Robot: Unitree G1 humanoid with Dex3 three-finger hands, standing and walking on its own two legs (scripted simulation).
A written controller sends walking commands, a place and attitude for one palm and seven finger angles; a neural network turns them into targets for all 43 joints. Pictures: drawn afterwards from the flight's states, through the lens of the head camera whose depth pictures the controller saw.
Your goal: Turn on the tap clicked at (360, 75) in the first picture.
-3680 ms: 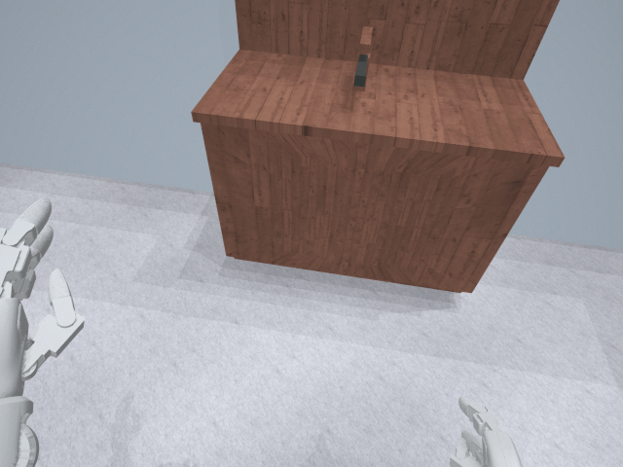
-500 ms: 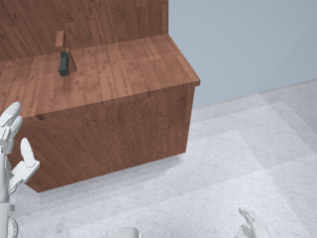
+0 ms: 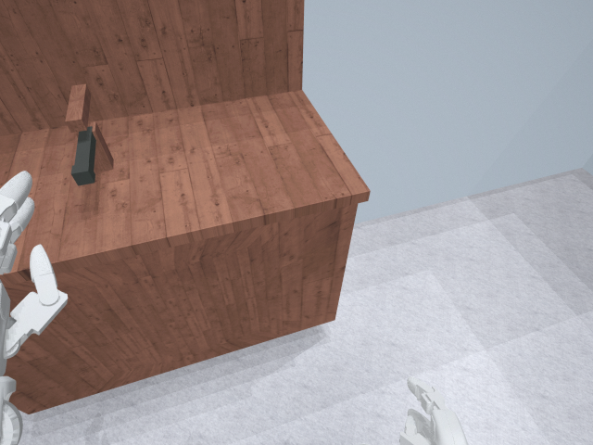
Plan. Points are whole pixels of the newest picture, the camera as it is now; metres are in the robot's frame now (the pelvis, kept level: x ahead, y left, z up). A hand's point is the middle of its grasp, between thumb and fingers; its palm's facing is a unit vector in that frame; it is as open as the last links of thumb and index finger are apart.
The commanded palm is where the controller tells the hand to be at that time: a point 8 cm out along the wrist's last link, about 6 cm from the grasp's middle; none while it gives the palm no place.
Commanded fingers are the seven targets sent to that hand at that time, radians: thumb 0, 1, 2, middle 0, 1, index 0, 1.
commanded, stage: take the last steps up to it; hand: left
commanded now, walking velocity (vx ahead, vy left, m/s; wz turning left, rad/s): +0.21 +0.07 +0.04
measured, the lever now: (83, 174) +0.53 +0.42 +0.05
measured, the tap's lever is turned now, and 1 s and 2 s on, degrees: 0 0 0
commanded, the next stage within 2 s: come to a stop and stand still in 0.48 s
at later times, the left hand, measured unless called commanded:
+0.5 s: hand (77, 236) +0.28 +0.25 +0.19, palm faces +0.47 -0.80 -0.38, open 7.4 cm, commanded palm +0.23 +0.29 +0.18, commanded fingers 0.00 0.90 0.90 -0.20 -0.30 -0.20 -0.30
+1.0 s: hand (117, 237) +0.30 +0.23 +0.16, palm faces +0.43 -0.78 -0.45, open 7.4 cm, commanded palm +0.24 +0.26 +0.18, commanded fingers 0.00 0.90 0.90 -0.20 -0.30 -0.20 -0.30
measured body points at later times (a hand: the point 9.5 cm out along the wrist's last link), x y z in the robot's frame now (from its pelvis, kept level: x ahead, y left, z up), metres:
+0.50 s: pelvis +0.08 +0.00 -0.01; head +0.09 +0.02 +0.44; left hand +0.25 +0.29 +0.21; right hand +0.26 -0.26 -0.07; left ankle +0.11 +0.12 -0.74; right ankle +0.09 -0.11 -0.73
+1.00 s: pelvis +0.09 -0.02 +0.00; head +0.12 -0.04 +0.45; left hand +0.27 +0.27 +0.19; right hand +0.28 -0.25 -0.10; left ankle +0.06 +0.11 -0.69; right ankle +0.15 -0.09 -0.73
